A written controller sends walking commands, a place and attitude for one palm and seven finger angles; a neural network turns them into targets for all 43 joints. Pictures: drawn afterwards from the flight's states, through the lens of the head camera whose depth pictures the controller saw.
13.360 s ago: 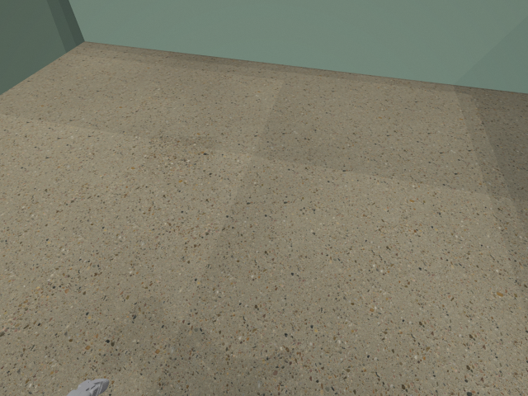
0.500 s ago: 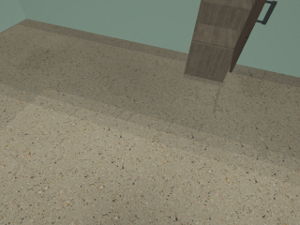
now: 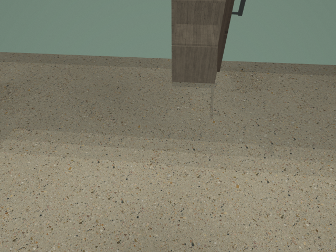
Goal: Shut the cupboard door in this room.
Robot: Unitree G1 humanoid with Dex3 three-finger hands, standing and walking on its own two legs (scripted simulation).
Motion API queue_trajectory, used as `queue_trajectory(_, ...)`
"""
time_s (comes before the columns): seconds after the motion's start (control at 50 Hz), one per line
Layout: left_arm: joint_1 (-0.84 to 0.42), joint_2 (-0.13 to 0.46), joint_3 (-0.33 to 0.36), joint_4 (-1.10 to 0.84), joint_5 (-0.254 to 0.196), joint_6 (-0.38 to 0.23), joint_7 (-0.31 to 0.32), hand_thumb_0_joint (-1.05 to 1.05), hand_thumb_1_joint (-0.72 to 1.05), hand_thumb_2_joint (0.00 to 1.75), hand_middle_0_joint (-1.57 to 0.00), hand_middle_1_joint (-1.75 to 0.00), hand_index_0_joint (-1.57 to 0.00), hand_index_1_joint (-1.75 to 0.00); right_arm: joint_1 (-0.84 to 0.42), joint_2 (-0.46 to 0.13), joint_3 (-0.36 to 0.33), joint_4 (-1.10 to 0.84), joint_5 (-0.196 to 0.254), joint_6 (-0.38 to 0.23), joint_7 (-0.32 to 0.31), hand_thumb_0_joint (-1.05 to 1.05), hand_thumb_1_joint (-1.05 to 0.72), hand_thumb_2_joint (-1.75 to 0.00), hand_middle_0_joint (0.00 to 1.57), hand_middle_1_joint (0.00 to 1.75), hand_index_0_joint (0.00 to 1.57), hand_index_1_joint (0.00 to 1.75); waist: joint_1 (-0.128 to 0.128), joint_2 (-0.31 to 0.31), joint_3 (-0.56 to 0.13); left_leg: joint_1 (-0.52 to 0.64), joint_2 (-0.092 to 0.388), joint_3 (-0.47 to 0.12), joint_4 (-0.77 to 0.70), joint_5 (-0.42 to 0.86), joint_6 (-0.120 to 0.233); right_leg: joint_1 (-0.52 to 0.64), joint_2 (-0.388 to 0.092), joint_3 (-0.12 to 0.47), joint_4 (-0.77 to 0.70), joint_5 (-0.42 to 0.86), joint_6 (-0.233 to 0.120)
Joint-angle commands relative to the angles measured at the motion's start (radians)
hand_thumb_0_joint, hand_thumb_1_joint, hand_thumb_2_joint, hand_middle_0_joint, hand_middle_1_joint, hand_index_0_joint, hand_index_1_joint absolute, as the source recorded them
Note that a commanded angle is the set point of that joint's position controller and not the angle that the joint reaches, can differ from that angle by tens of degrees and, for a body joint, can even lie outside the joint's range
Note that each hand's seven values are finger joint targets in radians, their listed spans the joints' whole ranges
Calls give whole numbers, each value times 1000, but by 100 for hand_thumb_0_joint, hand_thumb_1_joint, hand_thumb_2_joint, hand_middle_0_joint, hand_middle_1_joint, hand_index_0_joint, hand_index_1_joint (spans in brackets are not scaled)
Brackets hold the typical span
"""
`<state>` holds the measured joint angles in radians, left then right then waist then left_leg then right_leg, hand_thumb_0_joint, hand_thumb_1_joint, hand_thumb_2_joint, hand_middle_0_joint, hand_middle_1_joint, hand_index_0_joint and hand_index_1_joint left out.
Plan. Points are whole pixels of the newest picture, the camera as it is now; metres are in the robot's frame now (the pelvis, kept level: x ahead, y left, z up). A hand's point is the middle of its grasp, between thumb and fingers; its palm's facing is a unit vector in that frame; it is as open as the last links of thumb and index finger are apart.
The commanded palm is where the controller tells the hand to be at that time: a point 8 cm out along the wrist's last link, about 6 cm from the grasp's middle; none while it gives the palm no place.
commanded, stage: turn or walk to find it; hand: left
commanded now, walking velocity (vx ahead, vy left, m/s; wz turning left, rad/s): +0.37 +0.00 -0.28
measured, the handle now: (238, 2) +1.33 -0.36 +0.06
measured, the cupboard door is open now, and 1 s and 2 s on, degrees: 85 85 85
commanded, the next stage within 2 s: stand and wait in 0.26 s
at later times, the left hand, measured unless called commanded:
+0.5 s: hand out of the picture +0.15 +0.10 -0.17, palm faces -0.04 -0.99 -0.16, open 7.3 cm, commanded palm none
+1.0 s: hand (126, 198) +0.31 +0.15 -0.17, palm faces +0.04 -0.97 -0.24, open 7.4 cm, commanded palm none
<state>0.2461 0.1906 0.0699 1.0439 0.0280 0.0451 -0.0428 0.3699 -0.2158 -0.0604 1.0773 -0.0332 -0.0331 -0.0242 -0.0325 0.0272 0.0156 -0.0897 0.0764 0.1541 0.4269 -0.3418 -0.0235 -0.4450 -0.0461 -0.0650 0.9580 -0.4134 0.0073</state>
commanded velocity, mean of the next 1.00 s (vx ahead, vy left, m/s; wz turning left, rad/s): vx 0.09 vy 0.00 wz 0.15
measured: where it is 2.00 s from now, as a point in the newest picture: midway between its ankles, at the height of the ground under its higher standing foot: outside the picture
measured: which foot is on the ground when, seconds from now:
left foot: down 0.00-0.14, up 0.16-0.58, down 0.60-1.00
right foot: up 0.00-0.12, down 0.14-0.64, up 0.66-1.00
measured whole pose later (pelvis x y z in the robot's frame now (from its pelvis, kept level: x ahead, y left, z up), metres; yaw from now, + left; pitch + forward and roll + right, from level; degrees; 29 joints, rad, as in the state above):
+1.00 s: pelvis +0.22 -0.05 +0.00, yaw +1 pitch +0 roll +0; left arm 0.15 0.20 0.05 1.00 0.02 0.03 0.02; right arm 0.21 -0.19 -0.06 1.04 -0.03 0.03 0.00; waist -0.03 0.02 0.05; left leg -0.36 -0.03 0.04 0.46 -0.11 0.06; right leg -0.38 -0.06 -0.04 0.87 -0.45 0.04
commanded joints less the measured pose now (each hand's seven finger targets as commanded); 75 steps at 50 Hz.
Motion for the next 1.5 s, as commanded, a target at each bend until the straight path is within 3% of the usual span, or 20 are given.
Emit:
queue_trajectory(0.0, -149, 28, -1, -132, -5, -53, -7, 0, 90, 90, -20, -30, -20, -30, 23, -144, -23, -29, -5, -30, -6, 0, -90, -90, 20, 30, 20, 30, 3, 112, 77, 64, 256, -154, -199, 153, 152, -121, -50, -33, -160, 25, 7)
queue_trajectory(0.04, -130, 23, -3, -125, -7, -57, -8, 0, 90, 90, -20, -30, -20, -30, 23, -151, -21, -18, -8, -26, -2, 0, -90, -90, 20, 30, 20, 30, 16, 120, 71, 15, 240, -102, -148, 204, 129, 7, -22, -79, -278, 39, -6)
queue_trajectory(0.08, 51, 60, 8, -56, -3, -68, -2, 0, 90, 90, -20, -30, -20, -30, 5, -159, -22, -12, 2, -23, 2, 0, -90, -90, 20, 30, 20, 30, 108, 51, -11, -70, 182, -14, 81, 348, 79, 294, 37, -122, -416, 168, -32)
queue_trajectory(0.1, 213, 136, 23, -3, 2, -80, 8, 0, 90, 90, -20, -30, -20, -30, -2, -140, -17, -20, 11, -26, 11, 0, -90, -90, 20, 30, 20, 30, 178, -67, -93, -208, 127, 42, 320, 322, 41, 527, -21, -31, -474, 164, -61)
queue_trajectory(0.12, 337, 262, 49, 39, -1, -92, 29, 0, 90, 90, -20, -30, -20, -30, -21, -50, 7, -59, 22, -30, 21, 0, -90, -90, 20, 30, 20, 30, 217, -381, -141, -502, 5, 59, 622, -180, -3, 702, -307, 397, -598, 106, -151)
queue_trajectory(0.14, 342, 283, 47, 43, -21, -88, 42, 0, 90, 90, -20, -30, -20, -30, -96, -71, 7, -107, 20, -23, 20, 0, -90, -90, 20, 30, 20, 30, 208, -331, -118, -597, -3, -66, 781, -262, 4, 659, -393, 604, -708, 154, -203)
queue_trajectory(0.22, 60, 149, 6, -21, -18, -103, 46, 0, 90, 90, -20, -30, -20, -30, -112, -50, -7, -61, 6, -12, 29, 0, -90, -90, 20, 30, 20, 30, 76, -72, 94, -535, 102, -145, 809, 24, 5, 275, -301, 369, -757, 41, -176)
queue_trajectory(0.3, 51, 98, -22, -6, -12, -122, 51, 0, 90, 90, -20, -30, -20, -30, -30, -11, 0, -32, 6, 18, 32, 0, -90, -90, 20, 30, 20, 30, 6, -146, 87, -456, 73, -103, 672, 104, -33, 211, -201, 130, -747, 447, -132)
queue_trajectory(0.5, 159, 68, -38, 69, -10, -112, 77, 0, 90, 90, -20, -30, -20, -30, -233, 27, 24, -78, 21, 2, 24, 0, -90, -90, 20, 30, 20, 30, 57, -163, 64, -340, 0, -55, 250, 182, -17, 371, -182, 75, -608, 896, -126)
queue_trajectory(0.54, 151, 64, -36, 77, -10, -103, 85, 0, 90, 90, -20, -30, -20, -30, -178, 16, 25, -52, 18, -7, 15, 0, -90, -90, 20, 30, 20, 30, 28, -152, 44, -229, -19, -52, 129, 268, -9, 374, -162, 62, -526, 886, -99)
queue_trajectory(0.58, 195, 33, -46, 84, -18, -96, 92, 0, 90, 90, -20, -30, -20, -30, -26, -56, 14, -6, 11, -23, 8, 0, -90, -90, 20, 30, 20, 30, -9, 16, -97, 70, 87, -159, 76, 801, 44, 274, -81, -4, -312, 612, -22)
queue_trajectory(0.62, 257, -2, -60, 85, -30, -84, 95, 0, 90, 90, -20, -30, -20, -30, 19, -122, 10, 15, 26, -9, -5, 0, -90, -90, 20, 30, 20, 30, 4, 236, -175, 170, 315, -359, 48, 1188, 217, 153, 4, -10, -56, -224, 26)
queue_trajectory(0.72, 82, 22, -37, 43, -16, -53, 79, 0, 90, 90, -20, -30, -20, -30, -131, -74, 6, -28, 17, 11, -7, 0, -90, -90, 20, 30, 20, 30, 18, 77, -29, -116, 225, -375, -111, 518, 209, 101, -50, 34, -13, -158, 36)
queue_trajectory(0.8, 81, 8, -23, 10, -5, -31, 72, 0, 90, 90, -20, -30, -20, -30, -155, -107, -15, -65, 14, 19, 1, 0, -90, -90, 20, 30, 20, 30, 26, 51, -67, -157, 193, -387, -175, 198, 202, 61, -34, 27, 23, -62, 37)
queue_trajectory(1.04, 113, 73, 2, -80, -17, -24, 71, 0, 90, 90, -20, -30, -20, -30, -176, -147, -48, -142, 7, 57, 21, 0, -90, -90, 20, 30, 20, 30, 76, 80, -69, -350, 78, -423, -130, 3, 122, 352, 17, -15, -494, 112, 13)
queue_trajectory(1.06, 141, 121, 12, -82, -9, -30, 76, 0, 90, 90, -20, -30, -20, -30, -171, -103, -46, -153, 14, 63, 25, 0, -90, -90, 20, 30, 20, 30, 85, -40, -61, -459, 0, -353, 3, -54, 68, 442, -82, 83, -634, 69, -21)
queue_trajectory(1.08, 122, 220, 29, -110, 9, -38, 82, 0, 90, 90, -20, -30, -20, -30, -162, -28, -33, -181, 21, 64, 27, 0, -90, -90, 20, 30, 20, 30, 88, -339, -24, -637, -136, -188, 292, -124, -6, 449, -355, 403, -778, -92, -115)
queue_trajectory(1.1, 34, 233, 19, -147, -5, -34, 85, 0, 90, 90, -20, -30, -20, -30, -205, -89, -47, -186, 10, 66, 26, 0, -90, -90, 20, 30, 20, 30, 83, -282, 40, -583, -108, -203, 516, -175, -2, 221, -455, 406, -802, -37, -164)
queue_trajectory(1.18, -128, 131, 0, -188, -12, -54, 80, 0, 90, 90, -20, -30, -20, -30, -94, -63, -45, -128, 7, 92, 37, 0, -90, -90, 20, 30, 20, 30, -21, -139, 96, -502, -63, -196, 796, 4, -18, 113, -267, 97, -709, 227, -105)
queue_trajectory(1.48, 98, 209, 23, -97, 5, -49, 74, 0, 90, 90, -20, -30, -20, -30, -256, -55, -2, -176, 26, 62, 29, 0, -90, -90, 20, 30, 20, 30, 89, -251, -77, -326, -44, -58, 256, -92, -32, 456, -316, -3, -480, 778, -137)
